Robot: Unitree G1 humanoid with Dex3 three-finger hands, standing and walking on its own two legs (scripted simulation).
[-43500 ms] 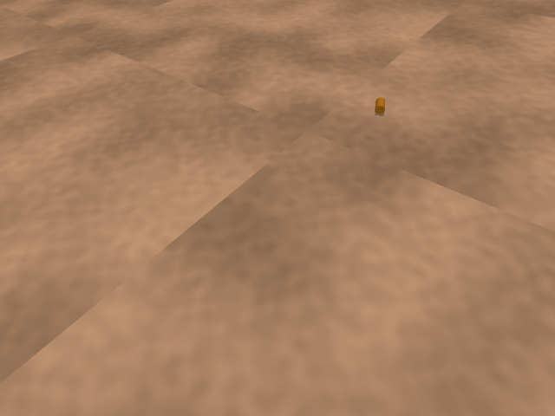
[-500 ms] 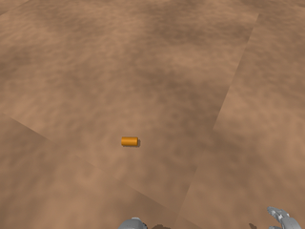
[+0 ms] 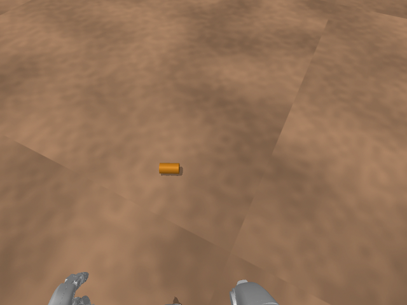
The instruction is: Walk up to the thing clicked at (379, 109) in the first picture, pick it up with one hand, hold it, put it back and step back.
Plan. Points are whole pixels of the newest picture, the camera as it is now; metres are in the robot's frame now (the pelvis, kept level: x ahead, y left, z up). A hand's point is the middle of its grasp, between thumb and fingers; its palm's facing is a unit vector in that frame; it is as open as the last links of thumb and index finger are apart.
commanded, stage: step back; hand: left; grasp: from above
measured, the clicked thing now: (169, 168) +0.85 +0.23 -0.73
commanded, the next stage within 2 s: stand in 1.68 s
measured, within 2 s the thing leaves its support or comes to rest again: neither
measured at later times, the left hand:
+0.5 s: hand out of the picture -0.08 +0.23 -0.13, palm faces -0.04 -0.90 -0.43, open 7.4 cm
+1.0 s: hand out of the picture -0.21 +0.21 -0.14, palm faces +0.02 -0.92 -0.38, open 7.3 cm
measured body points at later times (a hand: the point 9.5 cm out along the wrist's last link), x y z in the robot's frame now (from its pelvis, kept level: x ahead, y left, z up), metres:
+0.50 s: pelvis -0.17 -0.04 +0.00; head -0.13 -0.06 +0.45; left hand -0.08 +0.27 -0.10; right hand -0.09 -0.37 -0.13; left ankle -0.20 +0.10 -0.67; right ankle -0.14 -0.17 -0.73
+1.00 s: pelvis -0.25 -0.05 +0.00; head -0.25 -0.06 +0.45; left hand -0.21 +0.26 -0.12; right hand -0.16 -0.36 -0.12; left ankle -0.24 +0.07 -0.71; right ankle -0.25 -0.17 -0.73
